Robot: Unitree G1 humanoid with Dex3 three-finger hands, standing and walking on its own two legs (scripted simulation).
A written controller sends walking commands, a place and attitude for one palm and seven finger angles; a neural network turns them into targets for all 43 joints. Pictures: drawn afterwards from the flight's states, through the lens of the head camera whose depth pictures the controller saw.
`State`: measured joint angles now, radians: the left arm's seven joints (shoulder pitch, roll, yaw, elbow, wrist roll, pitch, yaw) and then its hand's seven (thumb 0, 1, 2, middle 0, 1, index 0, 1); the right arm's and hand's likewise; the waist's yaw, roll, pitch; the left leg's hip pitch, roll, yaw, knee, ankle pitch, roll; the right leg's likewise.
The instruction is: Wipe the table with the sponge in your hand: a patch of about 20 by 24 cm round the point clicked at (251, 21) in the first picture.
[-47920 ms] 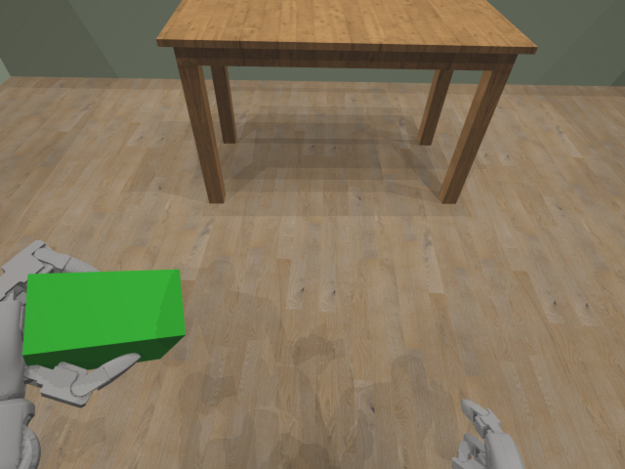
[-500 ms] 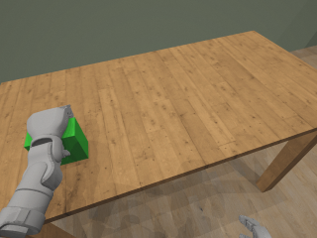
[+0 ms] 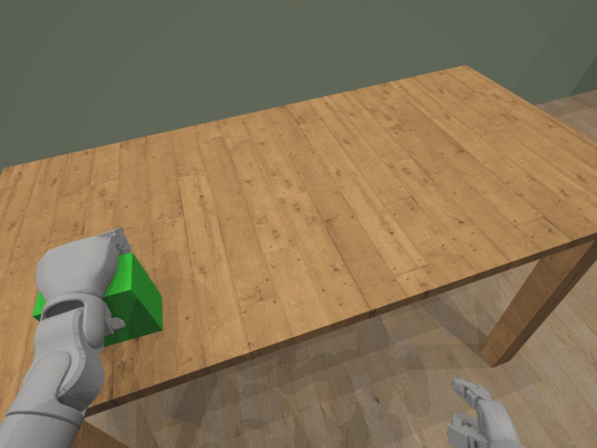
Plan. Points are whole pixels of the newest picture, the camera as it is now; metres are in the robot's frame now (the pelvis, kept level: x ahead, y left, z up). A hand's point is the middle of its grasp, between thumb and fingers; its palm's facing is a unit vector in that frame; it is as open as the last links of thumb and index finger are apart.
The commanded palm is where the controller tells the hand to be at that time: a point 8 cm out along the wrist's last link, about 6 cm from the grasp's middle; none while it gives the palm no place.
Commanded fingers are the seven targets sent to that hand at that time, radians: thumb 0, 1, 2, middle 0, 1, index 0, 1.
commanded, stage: slide across to the third lane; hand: left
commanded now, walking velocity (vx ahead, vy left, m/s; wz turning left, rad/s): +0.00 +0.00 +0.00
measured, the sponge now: (112, 311) +0.28 +0.31 +0.03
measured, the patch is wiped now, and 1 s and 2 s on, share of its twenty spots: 0.45 0.65 0.75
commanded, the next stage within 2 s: wipe forward along the third lane in 1.16 s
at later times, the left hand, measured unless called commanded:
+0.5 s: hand (111, 298) +0.27 +0.28 +0.08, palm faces +0.03 -0.04 -1.00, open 10.3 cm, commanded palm +0.25 +0.25 +0.13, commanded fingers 0.00 0.10 1.30 -1.20 -1.60 -1.20 -1.60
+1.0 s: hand (153, 280) +0.30 +0.24 +0.08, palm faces +0.02 -0.04 -1.00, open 10.3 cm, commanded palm +0.27 +0.21 +0.13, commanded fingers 0.00 0.10 1.30 -1.20 -1.60 -1.20 -1.60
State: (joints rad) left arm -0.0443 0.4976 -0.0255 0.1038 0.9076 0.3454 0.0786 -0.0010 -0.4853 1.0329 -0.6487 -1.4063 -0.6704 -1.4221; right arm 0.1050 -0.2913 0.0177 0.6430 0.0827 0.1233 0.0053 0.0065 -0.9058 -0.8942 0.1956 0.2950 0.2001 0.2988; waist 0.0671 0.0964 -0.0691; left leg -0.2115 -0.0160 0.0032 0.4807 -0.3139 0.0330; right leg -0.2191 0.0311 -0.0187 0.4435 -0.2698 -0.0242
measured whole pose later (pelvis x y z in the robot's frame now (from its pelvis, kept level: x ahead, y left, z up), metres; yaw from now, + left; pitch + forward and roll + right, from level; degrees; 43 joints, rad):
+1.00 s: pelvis -0.02 -0.01 +0.00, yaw +1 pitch +1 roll +0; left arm -0.31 0.35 -0.28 0.27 0.98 0.52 0.07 0.00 -0.53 1.05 -0.70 -1.37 -0.73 -1.37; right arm 0.06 -0.26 0.03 0.67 0.09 0.15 0.00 0.01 -0.90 -0.89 0.20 0.30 0.20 0.30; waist 0.09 0.09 -0.07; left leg -0.22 -0.03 -0.02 0.48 -0.28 0.03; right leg -0.23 0.02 -0.04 0.47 -0.26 -0.03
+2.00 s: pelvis -0.05 -0.03 -0.01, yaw +0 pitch +6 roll +0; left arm -0.69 0.50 -0.10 0.87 0.99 0.22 0.06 0.00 -0.60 1.07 -0.78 -1.31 -0.81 -1.32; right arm 0.23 -0.30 0.00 0.73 0.09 0.12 -0.07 0.00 -0.90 -0.89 0.20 0.30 0.20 0.30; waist -0.01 0.06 -0.08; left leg -0.41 0.01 -0.02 0.55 -0.26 0.00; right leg -0.42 0.06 -0.04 0.53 -0.22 -0.07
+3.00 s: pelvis -0.03 +0.00 -0.01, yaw -1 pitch +15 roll -2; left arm -1.04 0.61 -0.04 1.26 1.08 0.18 0.13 0.01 -0.61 1.08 -0.78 -1.33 -0.80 -1.34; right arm 0.31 -0.27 0.01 0.75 0.06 0.11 -0.03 0.00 -0.90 -0.89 0.20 0.30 0.20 0.30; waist -0.11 0.05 -0.12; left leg -0.60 0.00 0.00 0.64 -0.31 0.03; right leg -0.59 0.05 -0.02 0.55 -0.23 -0.02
